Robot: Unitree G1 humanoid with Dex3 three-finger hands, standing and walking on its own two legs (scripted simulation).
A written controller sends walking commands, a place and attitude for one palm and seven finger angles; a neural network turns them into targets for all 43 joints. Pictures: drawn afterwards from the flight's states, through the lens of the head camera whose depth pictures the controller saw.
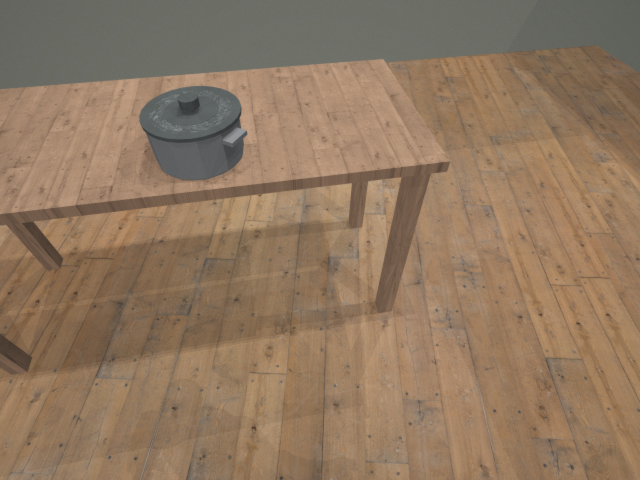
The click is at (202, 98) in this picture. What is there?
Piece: lid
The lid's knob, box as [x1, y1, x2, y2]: [177, 92, 199, 110]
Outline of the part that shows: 177,97 179,106 183,110 192,110 197,108 199,105 197,95 195,93 186,92 180,94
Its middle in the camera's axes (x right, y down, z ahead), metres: -0.28 -0.28 +0.80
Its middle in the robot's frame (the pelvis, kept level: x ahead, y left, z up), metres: +0.79 +0.32 +0.05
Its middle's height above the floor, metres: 0.83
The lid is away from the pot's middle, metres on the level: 0.00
